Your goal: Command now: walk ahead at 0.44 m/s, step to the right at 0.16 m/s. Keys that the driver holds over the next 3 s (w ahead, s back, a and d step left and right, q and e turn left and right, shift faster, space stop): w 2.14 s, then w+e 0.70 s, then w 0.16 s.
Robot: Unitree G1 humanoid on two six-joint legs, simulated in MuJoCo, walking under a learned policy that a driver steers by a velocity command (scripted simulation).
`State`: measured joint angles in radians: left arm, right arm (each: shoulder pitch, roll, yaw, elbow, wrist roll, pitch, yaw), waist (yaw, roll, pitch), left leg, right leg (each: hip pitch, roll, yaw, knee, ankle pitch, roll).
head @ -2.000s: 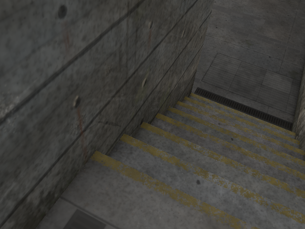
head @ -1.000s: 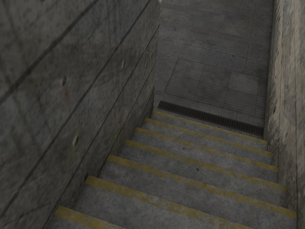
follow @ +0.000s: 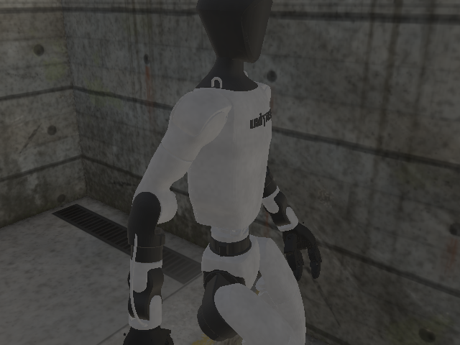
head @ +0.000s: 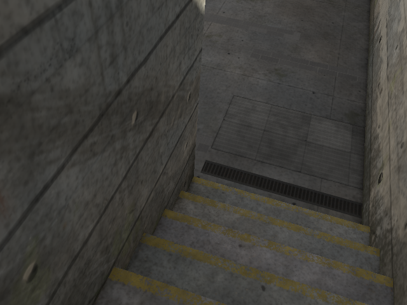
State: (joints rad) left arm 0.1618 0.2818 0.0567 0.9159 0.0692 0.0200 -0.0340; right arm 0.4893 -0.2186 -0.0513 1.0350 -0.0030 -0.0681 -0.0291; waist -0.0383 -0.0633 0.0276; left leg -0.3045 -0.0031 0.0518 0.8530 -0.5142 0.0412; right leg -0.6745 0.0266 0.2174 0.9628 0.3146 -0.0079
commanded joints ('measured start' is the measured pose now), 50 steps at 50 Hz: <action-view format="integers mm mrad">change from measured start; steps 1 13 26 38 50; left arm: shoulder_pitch -59 464 245 341 364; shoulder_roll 37 168 99 39 97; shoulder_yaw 8 19 -22 -31 0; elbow -76 151 83 115 105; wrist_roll -1 -35 -45 -49 -20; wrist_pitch -11 -65 -105 -146 -7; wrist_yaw -16 -32 18 8 67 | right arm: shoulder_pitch -42 92 -252 -601 -147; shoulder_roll -127 -38 -80 -12 -173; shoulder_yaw -24 -38 -26 2 -36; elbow -59 -85 -101 -197 -88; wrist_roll -11 -16 -20 -14 -1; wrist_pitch -13 52 132 52 20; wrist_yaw -30 -30 28 80 5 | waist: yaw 24 49 -16 157 41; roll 125 -272 -40 80 250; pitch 59 -129 -9 99 -59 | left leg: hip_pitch -85 -684 -247 -38 312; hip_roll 210 -77 57 31 487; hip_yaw -343 -37 -39 -8 -527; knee -185 1372 250 -296 -476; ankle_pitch -43 -502 561 1079 522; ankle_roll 156 38 -11 -23 304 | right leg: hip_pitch -27 1048 298 233 -98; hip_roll -31 -268 -227 -97 9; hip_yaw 0 -79 44 -67 -61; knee -117 -155 -609 -344 684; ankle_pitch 163 636 -398 -710 -738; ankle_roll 1 -130 -231 -215 -77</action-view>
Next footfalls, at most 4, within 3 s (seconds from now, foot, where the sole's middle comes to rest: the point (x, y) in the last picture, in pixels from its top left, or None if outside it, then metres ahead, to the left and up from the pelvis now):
0.22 right None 0.22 -0.20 -0.92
0.90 left None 0.60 0.02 -1.10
1.46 right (252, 290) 0.79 -0.31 -1.28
2.10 left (211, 240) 1.16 -0.15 -1.46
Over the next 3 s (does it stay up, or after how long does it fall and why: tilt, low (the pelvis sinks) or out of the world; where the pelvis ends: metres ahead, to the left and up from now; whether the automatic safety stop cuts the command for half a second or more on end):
stays up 1.41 -0.42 -0.89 its command is cut before an obstacle from the start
